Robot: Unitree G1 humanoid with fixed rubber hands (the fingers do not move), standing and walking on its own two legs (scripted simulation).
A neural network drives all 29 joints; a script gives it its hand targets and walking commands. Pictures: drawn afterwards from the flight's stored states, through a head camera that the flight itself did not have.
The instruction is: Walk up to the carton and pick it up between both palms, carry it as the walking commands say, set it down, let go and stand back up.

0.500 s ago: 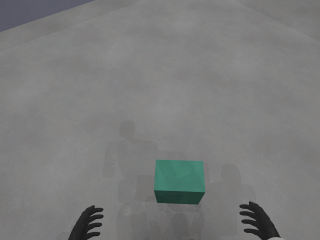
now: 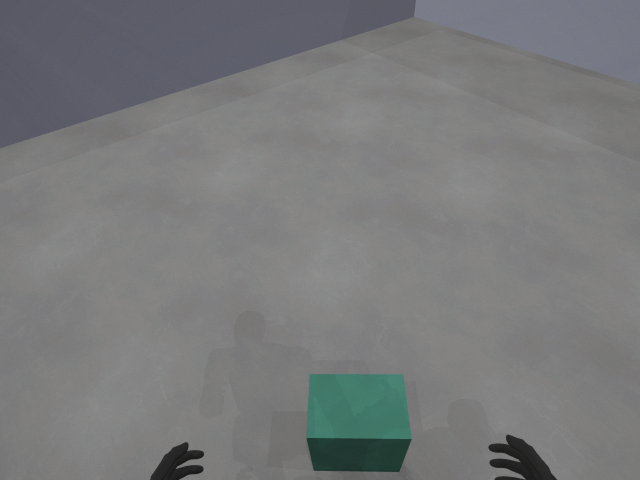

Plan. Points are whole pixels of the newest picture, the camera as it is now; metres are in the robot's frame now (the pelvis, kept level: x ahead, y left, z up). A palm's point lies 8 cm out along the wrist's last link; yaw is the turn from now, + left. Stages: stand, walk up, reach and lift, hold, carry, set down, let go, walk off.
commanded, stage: stand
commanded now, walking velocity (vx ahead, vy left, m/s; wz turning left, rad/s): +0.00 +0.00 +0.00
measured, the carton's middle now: (356, 425) +0.42 -0.05 -0.63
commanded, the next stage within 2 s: none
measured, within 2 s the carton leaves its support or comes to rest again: neither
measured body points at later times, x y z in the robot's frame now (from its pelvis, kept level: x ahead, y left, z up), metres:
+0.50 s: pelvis -0.03 +0.00 +0.00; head -0.09 -0.01 +0.44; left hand +0.06 +0.28 -0.11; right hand +0.06 -0.27 -0.12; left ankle -0.05 +0.11 -0.74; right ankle +0.02 -0.11 -0.74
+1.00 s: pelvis -0.08 +0.00 -0.01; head -0.13 -0.01 +0.44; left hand -0.01 +0.28 -0.12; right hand -0.02 -0.29 -0.13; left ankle -0.05 +0.11 -0.74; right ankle +0.02 -0.11 -0.74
